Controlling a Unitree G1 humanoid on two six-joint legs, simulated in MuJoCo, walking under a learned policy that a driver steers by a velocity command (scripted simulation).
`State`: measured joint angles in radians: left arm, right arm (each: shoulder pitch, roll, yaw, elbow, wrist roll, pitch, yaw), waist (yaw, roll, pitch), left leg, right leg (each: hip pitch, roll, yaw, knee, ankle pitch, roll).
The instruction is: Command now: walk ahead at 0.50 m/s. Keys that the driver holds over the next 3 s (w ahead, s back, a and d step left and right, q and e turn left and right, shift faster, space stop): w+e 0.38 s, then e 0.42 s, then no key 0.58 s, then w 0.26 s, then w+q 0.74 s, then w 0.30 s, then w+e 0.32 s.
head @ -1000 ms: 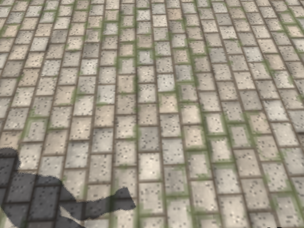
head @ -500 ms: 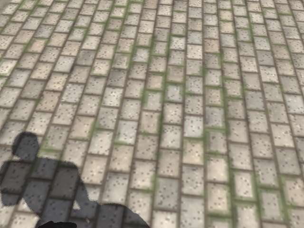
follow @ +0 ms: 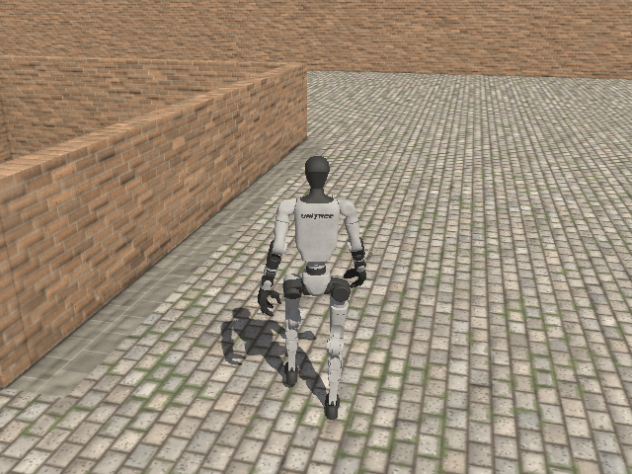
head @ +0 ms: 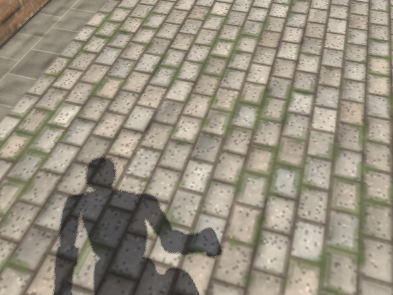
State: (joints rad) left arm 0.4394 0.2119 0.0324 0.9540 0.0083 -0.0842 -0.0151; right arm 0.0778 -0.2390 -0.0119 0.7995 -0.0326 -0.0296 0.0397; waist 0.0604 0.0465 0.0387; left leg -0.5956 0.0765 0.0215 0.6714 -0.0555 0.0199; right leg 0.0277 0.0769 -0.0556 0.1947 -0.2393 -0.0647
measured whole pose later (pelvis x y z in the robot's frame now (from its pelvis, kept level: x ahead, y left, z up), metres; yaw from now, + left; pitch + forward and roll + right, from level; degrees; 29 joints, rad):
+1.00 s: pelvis +0.36 -0.01 -0.01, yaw -28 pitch +1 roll +1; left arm 0.22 0.25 0.07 0.82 0.02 0.02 0.00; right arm 0.18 -0.24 -0.05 0.82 -0.02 0.05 -0.03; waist 0.03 0.02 0.04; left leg -0.49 0.05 -0.05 0.90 -0.36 -0.04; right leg -0.33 0.13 0.05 0.40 -0.08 -0.11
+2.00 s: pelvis +0.53 -0.10 -0.01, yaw -21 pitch +1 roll -1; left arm 0.45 0.17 0.01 1.07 0.02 -0.10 0.02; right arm 0.09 -0.23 -0.04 0.90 -0.03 -0.01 0.05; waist 0.04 0.04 0.04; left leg -0.65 0.04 0.07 0.78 -0.07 0.06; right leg 0.14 0.06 -0.16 0.16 -0.32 -0.05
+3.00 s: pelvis +1.10 -0.23 +0.00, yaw -9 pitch +1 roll -1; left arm 0.43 0.23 0.05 0.95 0.00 -0.06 -0.01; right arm 0.10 -0.24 -0.02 0.79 -0.04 -0.05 0.03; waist 0.05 0.04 0.04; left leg -0.61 0.09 -0.04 0.78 -0.13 -0.03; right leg -0.10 0.11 0.05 0.28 -0.19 -0.09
